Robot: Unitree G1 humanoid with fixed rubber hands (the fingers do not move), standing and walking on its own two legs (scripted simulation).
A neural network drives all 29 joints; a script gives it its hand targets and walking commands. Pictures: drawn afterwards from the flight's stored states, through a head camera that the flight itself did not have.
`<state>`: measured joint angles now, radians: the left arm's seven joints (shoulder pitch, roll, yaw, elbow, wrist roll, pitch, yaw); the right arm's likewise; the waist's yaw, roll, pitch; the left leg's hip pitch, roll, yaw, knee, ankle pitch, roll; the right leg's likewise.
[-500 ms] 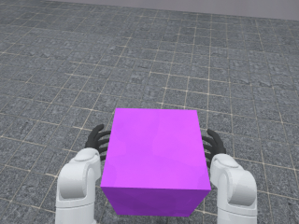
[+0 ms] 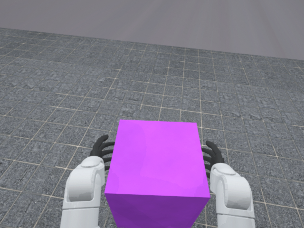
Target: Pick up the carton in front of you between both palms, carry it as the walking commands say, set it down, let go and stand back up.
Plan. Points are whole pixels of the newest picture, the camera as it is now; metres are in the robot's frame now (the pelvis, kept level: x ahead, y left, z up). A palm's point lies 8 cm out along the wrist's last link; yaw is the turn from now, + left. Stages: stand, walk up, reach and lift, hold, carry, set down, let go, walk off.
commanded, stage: carry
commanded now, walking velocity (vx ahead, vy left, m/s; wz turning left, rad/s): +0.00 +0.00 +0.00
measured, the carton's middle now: (155, 176) +0.28 +0.00 -0.01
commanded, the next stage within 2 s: hold in 1.38 s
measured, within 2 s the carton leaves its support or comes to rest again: neither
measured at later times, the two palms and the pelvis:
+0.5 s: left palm (100, 169) +0.26 +0.14 +0.04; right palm (216, 176) +0.26 -0.15 +0.04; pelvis -0.03 +0.00 +0.00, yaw +0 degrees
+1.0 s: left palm (100, 180) +0.23 +0.14 +0.04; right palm (222, 187) +0.23 -0.16 +0.04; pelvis -0.06 -0.01 +0.00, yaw +0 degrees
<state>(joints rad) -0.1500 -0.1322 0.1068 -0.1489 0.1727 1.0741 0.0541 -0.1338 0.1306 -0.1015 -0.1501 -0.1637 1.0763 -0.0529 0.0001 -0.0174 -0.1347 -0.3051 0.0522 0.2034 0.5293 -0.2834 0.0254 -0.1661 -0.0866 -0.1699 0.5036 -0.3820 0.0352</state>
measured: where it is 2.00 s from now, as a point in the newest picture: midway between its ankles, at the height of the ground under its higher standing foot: outside the picture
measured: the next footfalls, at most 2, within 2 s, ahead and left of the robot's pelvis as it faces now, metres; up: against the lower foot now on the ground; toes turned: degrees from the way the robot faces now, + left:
none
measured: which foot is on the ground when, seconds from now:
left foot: down 0.00-1.00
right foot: down 0.00-1.00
